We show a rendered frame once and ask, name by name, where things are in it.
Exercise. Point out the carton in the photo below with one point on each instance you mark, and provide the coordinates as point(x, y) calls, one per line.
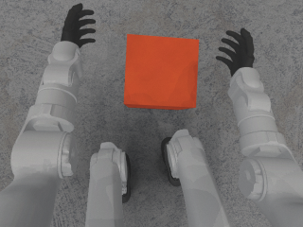
point(161, 72)

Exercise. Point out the right robot upper arm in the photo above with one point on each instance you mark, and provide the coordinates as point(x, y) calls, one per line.
point(275, 185)

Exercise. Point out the left robot shin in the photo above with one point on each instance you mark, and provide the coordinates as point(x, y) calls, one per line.
point(95, 157)

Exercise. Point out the robot left thigh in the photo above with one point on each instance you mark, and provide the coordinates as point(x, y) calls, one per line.
point(104, 202)

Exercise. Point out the right robot forearm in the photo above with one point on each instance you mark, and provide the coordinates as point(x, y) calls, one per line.
point(255, 118)

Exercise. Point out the left robot forearm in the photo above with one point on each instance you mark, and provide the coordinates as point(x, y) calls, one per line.
point(54, 108)

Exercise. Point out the robot left hand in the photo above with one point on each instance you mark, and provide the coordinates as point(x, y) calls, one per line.
point(71, 31)

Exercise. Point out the left robot upper arm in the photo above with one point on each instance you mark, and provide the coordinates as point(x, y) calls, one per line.
point(41, 160)

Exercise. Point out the robot right hand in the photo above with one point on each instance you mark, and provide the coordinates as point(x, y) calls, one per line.
point(244, 56)

